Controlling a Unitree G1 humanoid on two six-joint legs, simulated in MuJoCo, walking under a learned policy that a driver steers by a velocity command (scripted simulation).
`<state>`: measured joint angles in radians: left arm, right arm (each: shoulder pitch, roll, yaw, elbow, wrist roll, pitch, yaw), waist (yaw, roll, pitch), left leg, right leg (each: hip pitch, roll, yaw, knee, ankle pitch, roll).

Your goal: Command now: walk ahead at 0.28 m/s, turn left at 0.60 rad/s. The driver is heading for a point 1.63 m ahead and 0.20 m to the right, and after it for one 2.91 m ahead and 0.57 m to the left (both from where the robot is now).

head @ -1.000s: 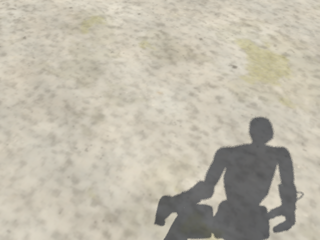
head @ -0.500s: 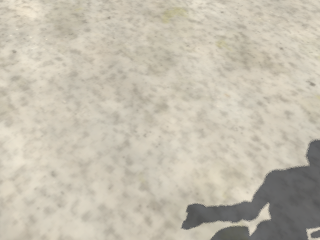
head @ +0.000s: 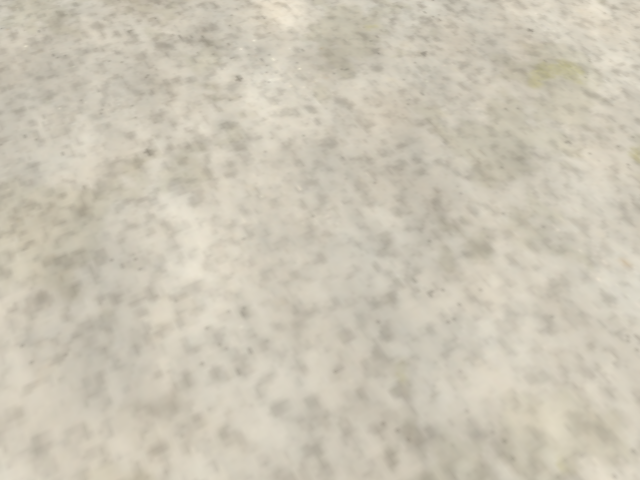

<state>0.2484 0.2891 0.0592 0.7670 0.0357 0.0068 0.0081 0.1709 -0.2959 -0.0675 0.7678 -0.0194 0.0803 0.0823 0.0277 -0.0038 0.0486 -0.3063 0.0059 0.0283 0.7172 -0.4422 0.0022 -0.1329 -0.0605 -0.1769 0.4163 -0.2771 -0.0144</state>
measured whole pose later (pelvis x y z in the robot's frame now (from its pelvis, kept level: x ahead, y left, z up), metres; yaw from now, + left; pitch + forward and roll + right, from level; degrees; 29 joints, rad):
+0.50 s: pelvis +0.20 +0.05 -0.02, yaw +3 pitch +1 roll +0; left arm 0.12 0.26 0.03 0.76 0.03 -0.01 -0.06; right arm 0.41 -0.25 -0.01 0.94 -0.03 -0.07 -0.01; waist -0.03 -0.01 0.05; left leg 0.25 -0.08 0.02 0.12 -0.39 0.08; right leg -0.60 0.01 -0.11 0.66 -0.11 -0.09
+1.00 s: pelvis +0.50 +0.05 -0.01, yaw -13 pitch +2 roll -1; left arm 0.43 0.29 0.07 0.86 0.01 -0.04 0.00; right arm 0.02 -0.27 0.02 0.71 -0.04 -0.05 0.03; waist 0.10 0.03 0.04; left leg -0.60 0.04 -0.05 0.60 -0.05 -0.04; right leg -0.01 0.15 0.19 0.34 -0.34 -0.11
